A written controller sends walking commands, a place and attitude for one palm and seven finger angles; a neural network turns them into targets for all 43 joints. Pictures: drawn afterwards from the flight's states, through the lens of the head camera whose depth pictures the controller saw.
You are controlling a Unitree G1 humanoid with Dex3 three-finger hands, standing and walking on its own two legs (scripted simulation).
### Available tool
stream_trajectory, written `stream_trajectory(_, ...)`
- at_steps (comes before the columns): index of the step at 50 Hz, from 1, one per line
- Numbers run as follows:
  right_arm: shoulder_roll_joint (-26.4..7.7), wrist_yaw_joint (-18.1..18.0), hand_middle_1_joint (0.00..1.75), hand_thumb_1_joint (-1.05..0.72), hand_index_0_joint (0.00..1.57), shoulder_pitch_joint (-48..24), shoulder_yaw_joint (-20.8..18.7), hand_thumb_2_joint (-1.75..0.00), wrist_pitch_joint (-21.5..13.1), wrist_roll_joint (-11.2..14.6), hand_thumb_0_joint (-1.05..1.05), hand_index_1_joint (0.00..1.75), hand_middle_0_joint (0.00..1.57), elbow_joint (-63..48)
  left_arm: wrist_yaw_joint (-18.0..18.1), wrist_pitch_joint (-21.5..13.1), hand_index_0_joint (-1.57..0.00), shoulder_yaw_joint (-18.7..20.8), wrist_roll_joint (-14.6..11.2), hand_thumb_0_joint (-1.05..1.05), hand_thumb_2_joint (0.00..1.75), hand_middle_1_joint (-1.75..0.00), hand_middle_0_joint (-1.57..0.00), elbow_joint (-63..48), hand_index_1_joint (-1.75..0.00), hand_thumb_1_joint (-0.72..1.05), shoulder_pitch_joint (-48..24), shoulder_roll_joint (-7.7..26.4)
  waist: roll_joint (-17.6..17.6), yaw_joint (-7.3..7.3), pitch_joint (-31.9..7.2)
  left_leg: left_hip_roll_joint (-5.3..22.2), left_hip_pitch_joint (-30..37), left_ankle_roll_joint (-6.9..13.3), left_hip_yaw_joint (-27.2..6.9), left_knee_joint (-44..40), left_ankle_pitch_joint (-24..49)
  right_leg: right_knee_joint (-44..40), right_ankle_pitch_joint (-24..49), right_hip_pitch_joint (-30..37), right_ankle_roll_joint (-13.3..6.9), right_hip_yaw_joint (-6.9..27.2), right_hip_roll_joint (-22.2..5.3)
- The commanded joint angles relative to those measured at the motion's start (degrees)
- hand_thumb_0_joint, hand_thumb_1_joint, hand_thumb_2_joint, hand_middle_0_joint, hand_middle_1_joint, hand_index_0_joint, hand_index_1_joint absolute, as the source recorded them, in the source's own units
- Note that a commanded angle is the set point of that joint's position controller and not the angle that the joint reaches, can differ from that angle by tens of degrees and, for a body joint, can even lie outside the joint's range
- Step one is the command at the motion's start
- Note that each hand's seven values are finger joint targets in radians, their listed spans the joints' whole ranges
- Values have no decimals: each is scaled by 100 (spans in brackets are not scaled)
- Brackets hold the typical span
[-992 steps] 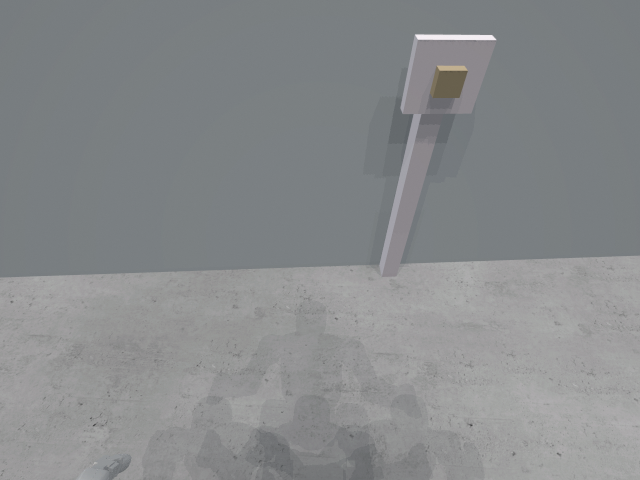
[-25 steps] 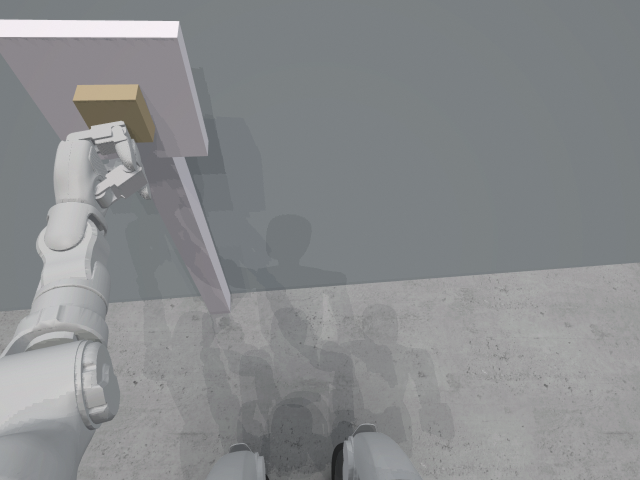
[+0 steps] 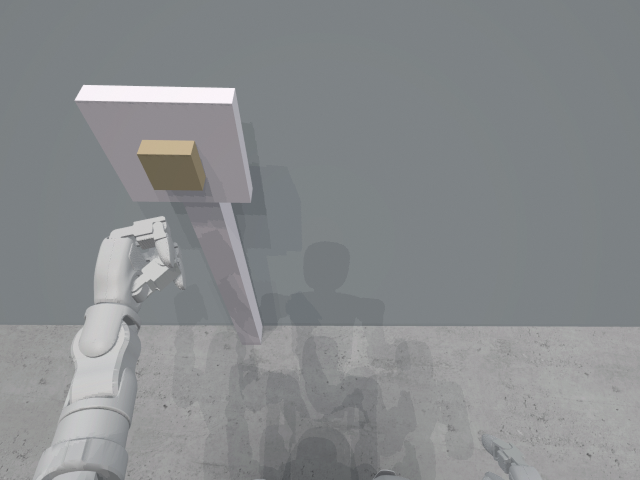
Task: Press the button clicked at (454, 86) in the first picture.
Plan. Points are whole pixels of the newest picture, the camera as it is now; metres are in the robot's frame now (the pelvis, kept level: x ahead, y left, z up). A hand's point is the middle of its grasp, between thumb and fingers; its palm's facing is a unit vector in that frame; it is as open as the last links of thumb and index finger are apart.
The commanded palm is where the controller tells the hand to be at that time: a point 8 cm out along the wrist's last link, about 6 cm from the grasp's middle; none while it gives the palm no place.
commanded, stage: pull the fist back off the button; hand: left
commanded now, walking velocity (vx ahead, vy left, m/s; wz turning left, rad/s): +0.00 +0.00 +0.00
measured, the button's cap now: (174, 164) +0.49 +0.21 +0.09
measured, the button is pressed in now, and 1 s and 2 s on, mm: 0 0 0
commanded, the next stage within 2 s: draw the hand back to the body in 0.08 s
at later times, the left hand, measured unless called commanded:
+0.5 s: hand (141, 297) +0.30 +0.20 +0.09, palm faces +0.08 -1.00 -0.04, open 3.1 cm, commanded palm +0.26 +0.25 +0.10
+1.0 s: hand (63, 358) +0.21 +0.22 +0.15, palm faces +0.33 -0.90 -0.29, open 3.1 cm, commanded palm +0.17 +0.26 +0.17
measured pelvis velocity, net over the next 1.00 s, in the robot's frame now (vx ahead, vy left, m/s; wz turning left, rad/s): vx -0.01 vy -0.01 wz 0.03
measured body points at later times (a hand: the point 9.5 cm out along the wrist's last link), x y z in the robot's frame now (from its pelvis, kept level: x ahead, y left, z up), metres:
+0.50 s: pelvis -0.01 -0.01 +0.01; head +0.01 -0.02 +0.46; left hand +0.29 +0.25 +0.09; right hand +0.12 -0.25 -0.09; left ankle -0.04 +0.10 -0.70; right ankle +0.00 -0.12 -0.70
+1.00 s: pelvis -0.01 -0.01 +0.04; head -0.02 -0.02 +0.49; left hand +0.19 +0.27 +0.16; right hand +0.18 -0.22 -0.04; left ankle -0.04 +0.10 -0.70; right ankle +0.00 -0.12 -0.70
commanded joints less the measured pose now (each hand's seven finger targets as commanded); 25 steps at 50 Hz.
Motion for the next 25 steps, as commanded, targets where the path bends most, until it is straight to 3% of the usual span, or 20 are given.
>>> stream_trajectory(1,-857,-103,30,-90,20,273,-294,-90,-269,10,0,30,20,-493,-28,-277,-130,58,-70,0,90,-150,-130,-1473,-150,90,-1722,887,305,-180,-1792,-49,932,-108,-372,-399,3209,-153,2594,1211,-65,198,153)
stream_trajectory(2,-852,-118,30,-90,20,225,-290,-90,-285,11,0,30,20,-465,-43,-250,-130,-33,-61,0,90,-150,-130,-1508,-150,90,-1927,833,430,-242,-1725,-65,947,-105,-364,-380,3083,-171,2530,1116,-65,201,147)
stream_trajectory(3,-870,-140,30,-90,20,245,-294,-90,-290,9,0,30,20,-419,-29,-234,-130,-12,-64,0,90,-150,-130,-1457,-150,90,-2111,896,136,-327,-1656,-59,871,-86,-393,-363,2876,-176,2429,1087,-57,194,160)
stream_trajectory(6,-860,-172,30,-90,20,168,-274,-90,-346,0,0,30,20,-403,-36,-254,-130,-69,-67,0,90,-150,-130,-1436,-150,90,-2227,815,303,-238,-1846,-93,954,-115,-453,-361,2808,-120,2251,1051,-86,180,140)
stream_trajectory(8,-881,-181,30,-90,20,165,-271,-90,-364,-19,0,30,20,-391,-25,-260,-130,78,-73,0,90,-150,-130,-1387,-150,90,-2138,999,268,-193,-2014,-101,943,-113,-447,-337,2812,-100,2301,1196,-91,210,132)
stream_trajectory(13,-819,-128,30,-90,20,-31,-241,-90,-371,22,0,30,20,-719,-21,-133,-130,560,-169,0,90,-150,-130,-1822,-150,90,-737,1368,270,266,-2402,-126,914,-98,-371,-577,3116,-164,2699,2080,-123,240,105)
stream_trajectory(15,-753,-110,30,-90,20,-163,-208,-90,-392,71,0,30,20,-845,-33,10,-130,407,-236,0,90,-150,-130,-2140,-150,90,-312,1110,252,271,-2126,-120,905,-87,-314,-721,3047,-293,2737,2134,-101,209,104)
stream_trajectory(16,-761,-120,30,-90,20,-216,-201,-90,-404,91,0,30,20,-874,-37,84,-130,428,-291,0,90,-150,-130,-2256,-150,90,-244,1113,172,249,-1912,-118,840,-81,-300,-790,2893,-370,2682,2144,-95,197,109)
stream_trajectory(18,-803,-153,30,-90,20,-289,-193,-90,-401,135,0,30,20,-891,-52,256,-130,508,-368,0,90,-150,-130,-2119,-150,90,-13,1168,-340,167,-1317,-116,571,-37,-293,-941,2291,-569,2346,2108,-73,176,128)
stream_trajectory(20,-826,-206,30,-90,20,-389,-178,-90,-433,161,0,30,20,-903,-80,386,-130,462,-403,0,90,-150,-130,-2283,-150,90,-238,1150,-356,86,-1039,-153,552,-16,-267,-1054,1779,-753,1910,2008,-40,230,114)
stream_trajectory(21,-817,-226,30,-90,20,-433,-167,-90,-471,167,0,30,20,-922,-111,433,-130,424,-421,0,90,-150,-130,-2426,-150,90,-256,1099,-78,111,-1006,-166,629,-22,-256,-1107,1681,-810,1770,1988,-55,246,104)
stream_trajectory(25,-758,-309,30,-90,20,-551,-129,-90,-691,171,0,30,20,-926,-194,419,-130,262,-450,0,90,-150,-130,-3275,-150,90,-264,1063,424,108,-1226,-167,1143,-10,-312,-1199,1724,-923,1631,2059,-91,254,99)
